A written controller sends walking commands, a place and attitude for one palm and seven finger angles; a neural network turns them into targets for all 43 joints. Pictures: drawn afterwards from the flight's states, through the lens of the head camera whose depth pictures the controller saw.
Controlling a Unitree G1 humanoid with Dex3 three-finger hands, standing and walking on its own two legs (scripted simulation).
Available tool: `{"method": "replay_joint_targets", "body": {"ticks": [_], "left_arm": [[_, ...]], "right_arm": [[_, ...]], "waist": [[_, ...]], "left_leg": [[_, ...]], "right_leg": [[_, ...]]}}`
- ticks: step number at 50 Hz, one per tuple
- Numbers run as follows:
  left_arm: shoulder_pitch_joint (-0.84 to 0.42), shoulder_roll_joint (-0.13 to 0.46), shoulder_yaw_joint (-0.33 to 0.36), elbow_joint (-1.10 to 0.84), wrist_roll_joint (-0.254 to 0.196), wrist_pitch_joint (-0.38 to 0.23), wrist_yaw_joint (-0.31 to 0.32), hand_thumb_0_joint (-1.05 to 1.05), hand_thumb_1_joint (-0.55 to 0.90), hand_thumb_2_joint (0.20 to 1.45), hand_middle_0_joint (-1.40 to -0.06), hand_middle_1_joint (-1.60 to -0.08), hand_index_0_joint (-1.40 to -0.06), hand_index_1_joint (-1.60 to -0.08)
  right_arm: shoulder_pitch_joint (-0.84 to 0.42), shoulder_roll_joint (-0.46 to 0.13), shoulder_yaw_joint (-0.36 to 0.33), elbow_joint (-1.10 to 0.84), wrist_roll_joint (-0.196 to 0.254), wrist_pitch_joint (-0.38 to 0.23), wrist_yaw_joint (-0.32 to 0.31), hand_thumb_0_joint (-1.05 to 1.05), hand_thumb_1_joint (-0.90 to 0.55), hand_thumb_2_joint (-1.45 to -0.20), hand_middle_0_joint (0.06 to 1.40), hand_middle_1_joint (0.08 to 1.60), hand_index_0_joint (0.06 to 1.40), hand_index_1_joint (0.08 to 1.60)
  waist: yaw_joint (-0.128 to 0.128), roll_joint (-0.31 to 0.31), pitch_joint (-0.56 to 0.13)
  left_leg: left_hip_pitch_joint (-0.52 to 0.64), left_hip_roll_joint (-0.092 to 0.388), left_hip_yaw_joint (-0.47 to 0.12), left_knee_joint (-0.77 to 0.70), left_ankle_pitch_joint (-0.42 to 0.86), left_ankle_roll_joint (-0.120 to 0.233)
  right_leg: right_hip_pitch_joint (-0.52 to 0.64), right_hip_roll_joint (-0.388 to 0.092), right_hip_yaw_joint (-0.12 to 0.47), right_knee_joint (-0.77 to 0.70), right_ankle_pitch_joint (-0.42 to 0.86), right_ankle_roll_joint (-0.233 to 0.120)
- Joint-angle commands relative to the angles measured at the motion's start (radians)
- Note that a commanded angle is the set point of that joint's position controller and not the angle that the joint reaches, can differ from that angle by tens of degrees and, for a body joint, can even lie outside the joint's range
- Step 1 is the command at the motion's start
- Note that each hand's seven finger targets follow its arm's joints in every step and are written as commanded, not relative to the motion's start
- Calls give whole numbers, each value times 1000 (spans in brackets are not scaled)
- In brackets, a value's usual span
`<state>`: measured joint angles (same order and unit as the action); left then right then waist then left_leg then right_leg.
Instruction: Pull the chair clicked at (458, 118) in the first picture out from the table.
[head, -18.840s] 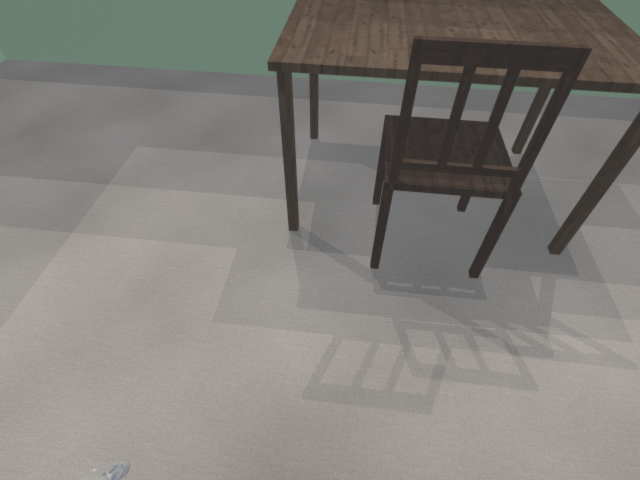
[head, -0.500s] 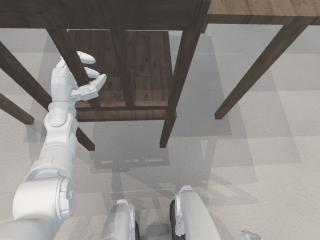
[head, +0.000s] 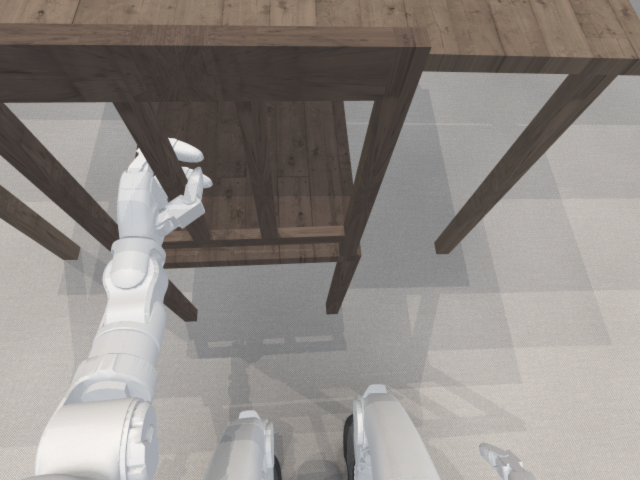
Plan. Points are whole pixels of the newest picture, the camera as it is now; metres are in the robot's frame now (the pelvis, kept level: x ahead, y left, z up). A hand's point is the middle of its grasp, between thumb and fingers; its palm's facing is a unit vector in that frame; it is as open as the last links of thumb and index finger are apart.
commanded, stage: hook a spindle and tug to test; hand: left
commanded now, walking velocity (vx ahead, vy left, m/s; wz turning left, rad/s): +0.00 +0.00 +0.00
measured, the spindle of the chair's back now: (175, 184) +0.47 +0.16 +0.02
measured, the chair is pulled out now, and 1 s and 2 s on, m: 0.02 0.09 0.21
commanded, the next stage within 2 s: step backward, pulling the chair out in 0.22 s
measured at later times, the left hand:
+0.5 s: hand (188, 215) +0.42 +0.14 +0.02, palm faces +0.09 -0.99 -0.10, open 5.2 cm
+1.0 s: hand (204, 250) +0.38 +0.12 +0.03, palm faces +0.04 -0.99 -0.13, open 5.5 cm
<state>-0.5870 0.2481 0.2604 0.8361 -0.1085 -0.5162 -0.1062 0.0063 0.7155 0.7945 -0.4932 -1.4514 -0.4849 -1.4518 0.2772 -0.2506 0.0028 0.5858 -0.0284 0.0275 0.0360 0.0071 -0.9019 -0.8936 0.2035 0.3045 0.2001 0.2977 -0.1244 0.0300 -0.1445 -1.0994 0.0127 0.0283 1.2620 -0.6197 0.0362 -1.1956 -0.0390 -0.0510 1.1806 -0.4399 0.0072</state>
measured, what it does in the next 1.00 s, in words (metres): rises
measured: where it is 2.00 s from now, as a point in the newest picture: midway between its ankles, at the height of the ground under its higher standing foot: outside the picture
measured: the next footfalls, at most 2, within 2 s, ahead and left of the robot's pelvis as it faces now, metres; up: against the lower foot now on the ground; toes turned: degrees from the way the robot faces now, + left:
none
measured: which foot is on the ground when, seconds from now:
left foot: down 0.00-1.00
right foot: down 0.00-1.00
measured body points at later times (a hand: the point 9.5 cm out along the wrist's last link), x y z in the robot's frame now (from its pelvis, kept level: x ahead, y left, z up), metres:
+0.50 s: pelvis +0.01 +0.00 +0.06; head +0.15 +0.00 +0.49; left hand +0.41 +0.19 +0.03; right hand +0.10 -0.25 -0.07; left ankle -0.02 +0.09 -0.63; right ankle +0.05 -0.13 -0.63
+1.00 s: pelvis -0.01 -0.01 +0.10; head +0.10 -0.02 +0.53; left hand +0.37 +0.17 +0.04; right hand +0.03 -0.27 -0.04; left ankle -0.02 +0.09 -0.63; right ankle +0.05 -0.13 -0.63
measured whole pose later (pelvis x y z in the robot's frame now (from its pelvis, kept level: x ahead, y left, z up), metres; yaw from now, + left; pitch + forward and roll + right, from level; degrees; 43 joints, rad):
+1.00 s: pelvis -0.01 -0.01 +0.10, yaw -2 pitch +9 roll +0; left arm -0.54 0.20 0.13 1.08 -0.08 -0.24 0.07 0.05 0.66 0.75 -0.36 -1.19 -0.50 -1.45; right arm 0.27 -0.23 -0.02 0.71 0.05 0.05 -0.11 0.01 -0.90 -0.89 0.20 0.30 0.20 0.30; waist -0.09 0.01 0.07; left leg -0.47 0.01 0.08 0.65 -0.34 0.02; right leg -0.58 -0.01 -0.02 0.59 -0.18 0.00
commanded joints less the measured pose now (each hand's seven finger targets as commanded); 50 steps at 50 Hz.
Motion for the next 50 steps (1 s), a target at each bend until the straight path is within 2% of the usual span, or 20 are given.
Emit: {"method": "replay_joint_targets", "body": {"ticks": [1,4,6,7,10,13,15,16,17,18,20,22,24,26,29,35,40,44,48,50], "left_arm": [[-239,151,3,-225,-1,-67,-12,0,900,900,-500,-1450,-500,-1450],[-161,173,24,-252,-8,-61,-15,0,900,900,-500,-1450,-500,-1450],[-145,131,-6,-272,-17,-56,-21,0,900,900,-500,-1450,-500,-1450],[-154,152,3,-288,-18,-59,-20,0,900,900,-500,-1450,-500,-1450],[-164,130,-20,-334,-18,-62,-16,0,900,900,-500,-1450,-500,-1450],[-171,131,-20,-319,-17,-61,-9,0,900,900,-500,-1450,-500,-1450],[-172,115,-32,-324,-13,-64,-7,0,900,900,-500,-1450,-500,-1450],[-241,109,-55,-334,-6,-67,-5,0,900,900,-500,-1450,-500,-1450],[-395,371,-5,-506,86,45,93,0,900,900,-500,-1450,-500,-1450],[-421,332,-24,-537,86,106,137,0,900,900,-500,-1450,-500,-1450],[-272,214,-98,-393,96,208,176,0,900,900,-500,-1450,-500,-1450],[-217,169,-129,-271,98,260,197,0,900,900,-500,-1450,-500,-1450],[-233,153,-140,-135,101,279,214,0,900,900,-500,-1450,-500,-1450],[-277,141,-156,-20,104,280,219,0,900,900,-500,-1450,-500,-1450],[-327,146,-166,47,105,262,210,0,900,900,-500,-1450,-500,-1450],[-284,109,-189,73,99,251,186,0,900,900,-500,-1450,-500,-1450],[-261,109,-181,46,102,234,184,0,900,900,-500,-1450,-500,-1450],[-250,126,-172,39,102,228,189,0,900,900,-500,-1450,-500,-1450],[-250,161,-155,62,95,224,197,0,900,900,-500,-1450,-500,-1450],[-255,161,-163,65,90,224,202,0,900,900,-500,-1450,-500,-1450]], "right_arm": [[119,-155,-64,-69,7,-34,-12,0,-900,-900,200,300,200,300],[112,-154,-63,-82,11,-36,-11,0,-900,-900,200,300,200,300],[102,-148,-64,-87,14,-40,-11,0,-900,-900,200,300,200,300],[98,-152,-64,-86,16,-41,-13,0,-900,-900,200,300,200,300],[97,-148,-66,-83,14,-49,-15,0,-900,-900,200,300,200,300],[96,-150,-66,-75,14,-55,-19,0,-900,-900,200,300,200,300],[93,-148,-68,-71,13,-59,-20,0,-900,-900,200,300,200,300],[92,-149,-66,-65,14,-62,-22,0,-900,-900,200,300,200,300],[126,-133,-73,-128,64,14,-58,0,-900,-900,200,300,200,300],[152,-120,-75,-154,70,28,-90,0,-900,-900,200,300,200,300],[97,-113,-61,-129,79,53,-126,0,-900,-900,200,300,200,300],[97,-122,-55,-92,83,63,-147,0,-900,-900,200,300,200,300],[108,-127,-52,-51,82,64,-157,0,-900,-900,200,300,200,300],[127,-134,-56,-17,77,63,-157,0,-900,-900,200,300,200,300],[139,-138,-60,16,77,55,-162,0,-900,-900,200,300,200,300],[120,-143,-69,31,76,30,-160,0,-900,-900,200,300,200,300],[107,-143,-78,39,68,14,-155,0,-900,-900,200,300,200,300],[107,-143,-80,53,70,6,-157,0,-900,-900,200,300,200,300],[104,-148,-81,70,81,-10,-168,0,-900,-900,200,300,200,300],[97,-145,-76,79,86,-19,-168,0,-900,-900,200,300,200,300]], "waist": [[7,39,-519],[30,37,-532],[21,16,-517],[23,3,-513],[20,47,-528],[11,18,-494],[9,22,-509],[-4,41,-500],[51,81,-681],[27,91,-658],[20,58,-519],[20,19,-422],[21,-1,-362],[18,3,-340],[27,82,-324],[45,135,-293],[52,128,-283],[50,94,-289],[50,18,-310],[51,3,-313]], "left_leg": [[223,-8,-53,-159,535,-37],[212,-11,-48,-165,547,-38],[201,-12,-41,-165,525,-33],[193,-10,-45,-167,518,-34],[236,-8,-48,-163,560,-39],[217,-8,-50,-160,544,-38],[227,-9,-49,-155,546,-38],[237,-7,-57,-158,535,-42],[511,3,-22,-359,471,-21],[550,-5,-14,-399,478,-14],[552,22,-50,-479,483,-19],[576,60,-93,-555,509,-17],[601,80,-83,-578,603,-16],[650,101,-76,-599,705,-27],[740,128,-86,-624,883,-39],[834,174,-125,-667,1015,-52],[879,203,-130,-687,1049,-43],[868,196,-104,-676,987,-49],[778,154,-80,-653,751,-58],[756,131,-70,-650,625,-59]], "right_leg": [[419,32,21,-81,360,-37],[459,31,25,-79,389,-39],[465,32,28,-88,389,-35],[471,29,28,-87,387,-36],[447,28,25,-81,398,-36],[436,29,21,-81,390,-36],[431,27,23,-79,389,-34],[403,26,19,-78,365,-34],[802,-49,123,-301,398,-52],[858,-40,113,-348,505,-47],[816,-48,78,-366,522,-40],[818,-58,67,-398,521,-31],[852,-70,76,-443,614,-24],[876,-95,88,-475,735,-21],[885,-101,95,-508,806,-23],[871,-74,90,-540,683,-27],[861,-56,92,-537,584,-25],[894,-78,112,-548,704,-31],[953,-133,160,-561,818,-55],[946,-155,181,-576,787,-58]]}}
